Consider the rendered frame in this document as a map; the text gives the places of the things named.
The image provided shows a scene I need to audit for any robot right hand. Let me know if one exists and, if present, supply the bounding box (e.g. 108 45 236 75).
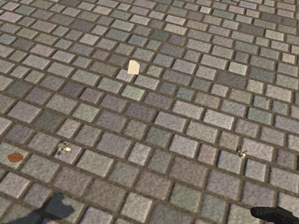
250 206 299 224

